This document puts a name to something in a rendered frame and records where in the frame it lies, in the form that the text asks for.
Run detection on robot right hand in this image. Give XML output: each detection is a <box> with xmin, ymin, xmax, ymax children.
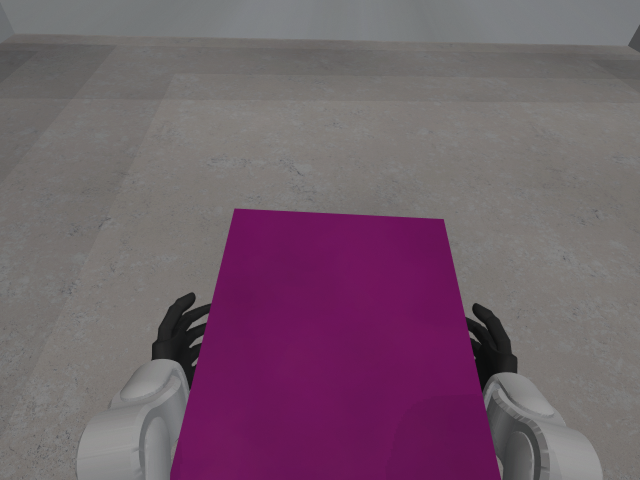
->
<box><xmin>465</xmin><ymin>303</ymin><xmax>517</xmax><ymax>392</ymax></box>

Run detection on right robot forearm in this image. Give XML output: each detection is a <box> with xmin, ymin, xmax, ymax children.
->
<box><xmin>482</xmin><ymin>372</ymin><xmax>603</xmax><ymax>480</ymax></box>

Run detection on left robot forearm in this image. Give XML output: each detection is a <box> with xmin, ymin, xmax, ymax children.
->
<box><xmin>75</xmin><ymin>359</ymin><xmax>190</xmax><ymax>480</ymax></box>

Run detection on carton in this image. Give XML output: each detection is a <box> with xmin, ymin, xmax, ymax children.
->
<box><xmin>170</xmin><ymin>209</ymin><xmax>501</xmax><ymax>480</ymax></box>

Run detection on robot left hand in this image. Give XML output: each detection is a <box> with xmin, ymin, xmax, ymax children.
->
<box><xmin>151</xmin><ymin>292</ymin><xmax>211</xmax><ymax>390</ymax></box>

